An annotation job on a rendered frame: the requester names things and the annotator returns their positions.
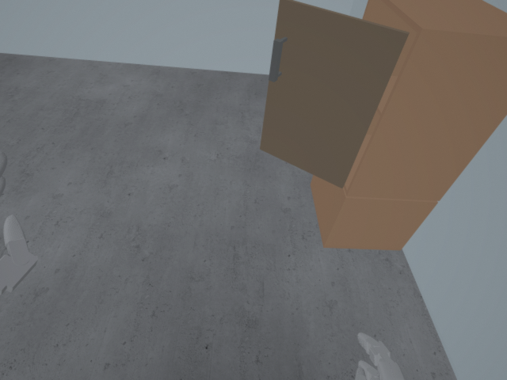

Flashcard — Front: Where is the robot left hand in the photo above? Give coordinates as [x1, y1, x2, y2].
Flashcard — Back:
[0, 152, 38, 296]

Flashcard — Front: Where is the robot right hand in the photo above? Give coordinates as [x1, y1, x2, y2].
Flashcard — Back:
[355, 332, 406, 380]

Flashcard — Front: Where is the handle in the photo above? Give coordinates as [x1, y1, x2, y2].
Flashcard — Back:
[269, 37, 288, 82]

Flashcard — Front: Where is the cupboard door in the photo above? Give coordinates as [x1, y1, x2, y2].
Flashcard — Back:
[260, 0, 409, 188]

